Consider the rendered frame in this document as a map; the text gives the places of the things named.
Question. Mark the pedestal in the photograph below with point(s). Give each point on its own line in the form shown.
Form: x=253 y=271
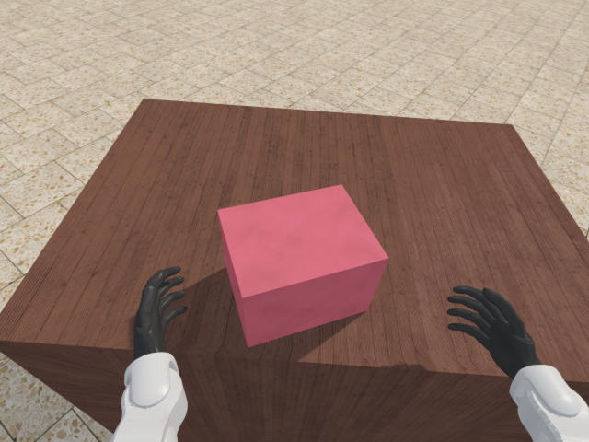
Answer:
x=451 y=203

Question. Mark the robot left hand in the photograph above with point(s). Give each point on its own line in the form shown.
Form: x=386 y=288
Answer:
x=150 y=322

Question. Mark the carton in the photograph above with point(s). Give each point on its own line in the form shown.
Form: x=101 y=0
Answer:
x=299 y=261

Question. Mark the robot right hand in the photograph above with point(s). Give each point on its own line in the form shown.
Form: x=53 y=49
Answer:
x=501 y=331

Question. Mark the right robot forearm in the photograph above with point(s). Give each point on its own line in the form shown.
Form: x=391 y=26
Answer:
x=548 y=408

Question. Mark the left robot forearm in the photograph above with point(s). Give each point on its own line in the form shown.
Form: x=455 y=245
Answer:
x=154 y=402

